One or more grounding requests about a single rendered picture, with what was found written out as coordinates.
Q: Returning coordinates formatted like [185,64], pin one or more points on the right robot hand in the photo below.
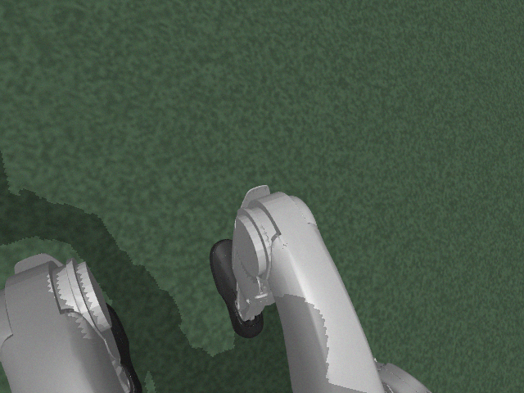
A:
[396,380]

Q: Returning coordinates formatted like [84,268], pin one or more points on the left robot foot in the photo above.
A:
[122,343]

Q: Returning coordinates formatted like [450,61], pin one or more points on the right robot foot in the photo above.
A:
[226,283]

